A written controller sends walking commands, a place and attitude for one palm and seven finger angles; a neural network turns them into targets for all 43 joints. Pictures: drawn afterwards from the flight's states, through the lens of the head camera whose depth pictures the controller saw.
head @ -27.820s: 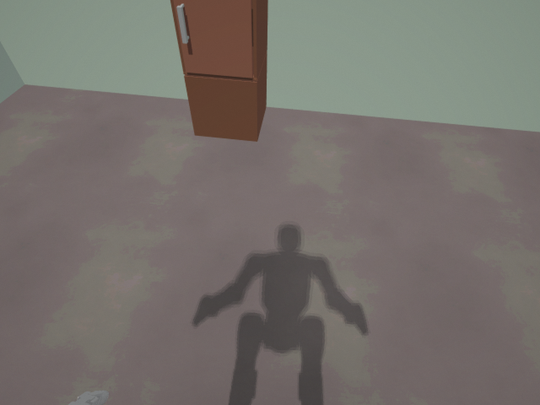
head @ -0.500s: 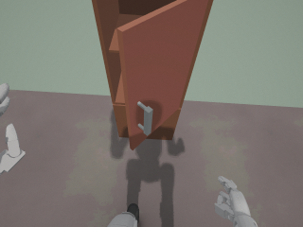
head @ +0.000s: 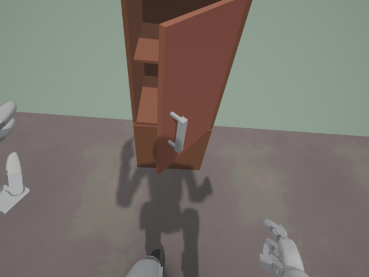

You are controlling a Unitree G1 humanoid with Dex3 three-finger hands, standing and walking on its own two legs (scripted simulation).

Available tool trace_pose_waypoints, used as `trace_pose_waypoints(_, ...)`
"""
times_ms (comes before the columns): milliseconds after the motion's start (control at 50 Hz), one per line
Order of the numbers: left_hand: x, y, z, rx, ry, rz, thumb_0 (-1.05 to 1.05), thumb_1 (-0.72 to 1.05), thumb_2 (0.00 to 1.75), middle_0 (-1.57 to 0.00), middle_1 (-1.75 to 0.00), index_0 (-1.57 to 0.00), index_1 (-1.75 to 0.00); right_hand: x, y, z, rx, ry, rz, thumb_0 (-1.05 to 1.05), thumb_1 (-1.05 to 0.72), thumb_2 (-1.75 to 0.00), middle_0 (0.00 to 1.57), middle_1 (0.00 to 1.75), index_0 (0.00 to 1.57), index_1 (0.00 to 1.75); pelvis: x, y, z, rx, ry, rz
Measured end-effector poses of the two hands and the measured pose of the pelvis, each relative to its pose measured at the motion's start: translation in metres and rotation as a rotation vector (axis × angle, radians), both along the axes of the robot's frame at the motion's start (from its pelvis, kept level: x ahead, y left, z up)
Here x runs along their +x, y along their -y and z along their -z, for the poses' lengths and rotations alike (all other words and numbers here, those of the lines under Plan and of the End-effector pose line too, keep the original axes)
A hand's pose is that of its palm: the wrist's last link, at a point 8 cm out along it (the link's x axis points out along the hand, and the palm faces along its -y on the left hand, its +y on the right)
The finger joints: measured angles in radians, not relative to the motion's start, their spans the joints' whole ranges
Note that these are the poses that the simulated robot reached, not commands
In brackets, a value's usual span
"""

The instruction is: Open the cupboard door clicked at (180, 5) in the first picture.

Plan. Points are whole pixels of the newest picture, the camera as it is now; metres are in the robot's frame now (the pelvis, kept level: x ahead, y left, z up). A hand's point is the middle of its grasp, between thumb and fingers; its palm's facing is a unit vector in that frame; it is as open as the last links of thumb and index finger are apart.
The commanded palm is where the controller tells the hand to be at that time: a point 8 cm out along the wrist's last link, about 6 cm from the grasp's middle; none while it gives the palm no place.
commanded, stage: stop stepping back and stand still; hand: left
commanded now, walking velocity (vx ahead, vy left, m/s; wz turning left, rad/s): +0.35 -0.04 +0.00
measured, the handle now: (176, 132) +0.55 +0.05 -0.08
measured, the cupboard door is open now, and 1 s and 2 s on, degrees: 49 49 49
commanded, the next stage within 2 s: let the arm hang, fingers relaxed in 0.54 s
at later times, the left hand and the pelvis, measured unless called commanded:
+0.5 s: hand (2, 213) +0.16 +0.26 +0.18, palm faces +0.35 -0.79 -0.51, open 7.4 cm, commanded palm +0.11 +0.30 +0.19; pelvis -0.04 +0.00 +0.01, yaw -2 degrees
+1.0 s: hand out of the picture +0.00 +0.20 -0.16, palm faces +0.11 -0.98 -0.19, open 6.9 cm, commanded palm none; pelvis -0.03 +0.01 +0.01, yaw +3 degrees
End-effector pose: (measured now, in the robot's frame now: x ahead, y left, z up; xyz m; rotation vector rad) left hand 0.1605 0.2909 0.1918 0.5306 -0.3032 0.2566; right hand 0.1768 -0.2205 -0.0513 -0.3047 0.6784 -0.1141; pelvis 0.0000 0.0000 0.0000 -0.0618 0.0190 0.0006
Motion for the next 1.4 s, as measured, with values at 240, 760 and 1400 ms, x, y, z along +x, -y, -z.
trace_pose_waypoints(240,-0.008,-0.042,0.002,-0.105,0.031,-0.173,0.02,0.89,0.90,-0.21,-0.30,-0.21,-0.30,-0.061,-0.029,0.005,0.046,-0.062,0.042,0.01,-0.90,-0.90,0.20,0.30,0.21,0.30,-0.019,-0.019,-0.016,0.031,0.029,0.000)
trace_pose_waypoints(760,0.001,-0.006,0.149,-0.222,-0.585,-0.168,0.00,0.90,0.90,-0.20,-0.30,-0.20,-0.30,-0.075,0.039,0.055,0.027,-0.213,0.065,0.01,-0.91,-0.90,0.20,0.30,0.20,0.30,-0.023,-0.010,0.002,0.079,0.016,-0.036)
trace_pose_waypoints(1400,-0.247,0.031,0.314,-0.553,-1.703,-0.434,0.01,0.91,0.90,-0.20,-0.30,-0.20,-0.29,-0.215,-0.042,0.083,0.130,-0.742,0.138,0.00,-0.91,-0.90,0.20,0.30,0.20,0.30,-0.039,-0.035,-0.019,0.062,0.056,-0.036)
